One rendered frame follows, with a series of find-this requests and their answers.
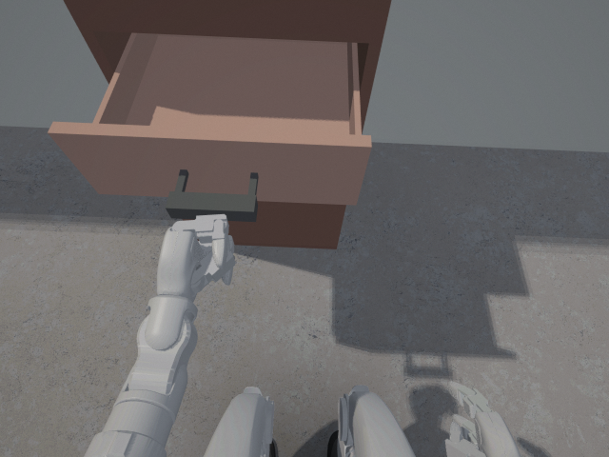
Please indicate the right robot shin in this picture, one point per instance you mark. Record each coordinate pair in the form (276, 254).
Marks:
(349, 451)

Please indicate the robot left hand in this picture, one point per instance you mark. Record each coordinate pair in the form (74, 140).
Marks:
(181, 253)

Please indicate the robot right hand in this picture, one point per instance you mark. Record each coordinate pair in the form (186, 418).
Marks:
(488, 437)

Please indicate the robot left forearm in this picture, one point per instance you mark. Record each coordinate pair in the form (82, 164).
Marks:
(149, 401)

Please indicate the handle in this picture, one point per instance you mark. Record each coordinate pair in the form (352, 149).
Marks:
(236, 207)

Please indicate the cabinet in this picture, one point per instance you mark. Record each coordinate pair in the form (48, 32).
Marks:
(106, 26)

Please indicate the robot left thigh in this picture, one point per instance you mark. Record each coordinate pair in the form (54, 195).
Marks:
(246, 425)

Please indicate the drawer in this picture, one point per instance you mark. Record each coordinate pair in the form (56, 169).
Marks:
(223, 107)

